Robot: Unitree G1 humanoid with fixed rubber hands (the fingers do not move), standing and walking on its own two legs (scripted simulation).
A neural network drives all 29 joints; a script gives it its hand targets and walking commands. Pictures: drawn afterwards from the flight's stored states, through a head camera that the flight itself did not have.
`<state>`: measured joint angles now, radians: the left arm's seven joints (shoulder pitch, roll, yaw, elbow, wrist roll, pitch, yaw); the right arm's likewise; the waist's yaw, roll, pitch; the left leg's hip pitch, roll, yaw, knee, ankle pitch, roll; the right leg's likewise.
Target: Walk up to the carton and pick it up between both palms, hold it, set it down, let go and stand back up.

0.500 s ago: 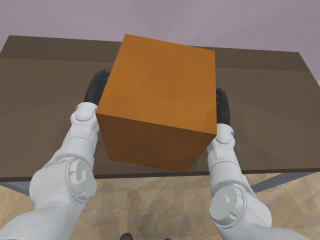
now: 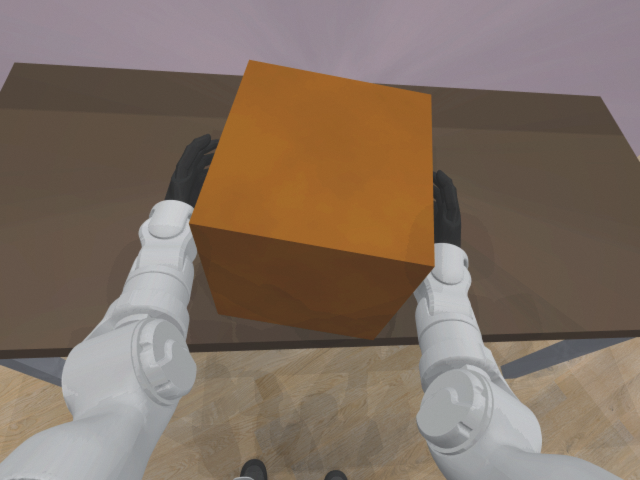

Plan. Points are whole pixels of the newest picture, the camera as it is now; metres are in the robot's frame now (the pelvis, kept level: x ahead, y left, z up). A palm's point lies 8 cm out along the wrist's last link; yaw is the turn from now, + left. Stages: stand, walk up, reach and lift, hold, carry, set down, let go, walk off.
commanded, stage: set down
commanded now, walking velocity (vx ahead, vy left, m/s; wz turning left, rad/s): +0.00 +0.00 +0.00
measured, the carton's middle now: (316, 212) +0.45 +0.00 +0.00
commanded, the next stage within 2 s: none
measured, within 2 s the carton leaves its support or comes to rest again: neither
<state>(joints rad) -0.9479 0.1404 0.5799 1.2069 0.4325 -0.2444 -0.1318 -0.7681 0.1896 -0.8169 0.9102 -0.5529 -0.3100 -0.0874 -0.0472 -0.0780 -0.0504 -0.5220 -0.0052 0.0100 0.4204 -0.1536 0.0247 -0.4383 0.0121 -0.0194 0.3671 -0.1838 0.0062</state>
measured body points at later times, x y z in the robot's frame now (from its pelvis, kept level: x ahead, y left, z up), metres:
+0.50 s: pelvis +0.00 +0.01 -0.03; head +0.11 +0.05 +0.40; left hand +0.49 +0.20 +0.01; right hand +0.43 -0.20 +0.01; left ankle +0.02 +0.10 -0.74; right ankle -0.02 -0.12 -0.74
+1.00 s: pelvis -0.02 +0.00 -0.02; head +0.04 +0.04 +0.42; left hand +0.49 +0.21 +0.12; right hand +0.43 -0.21 +0.12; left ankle +0.02 +0.10 -0.74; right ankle -0.02 -0.12 -0.74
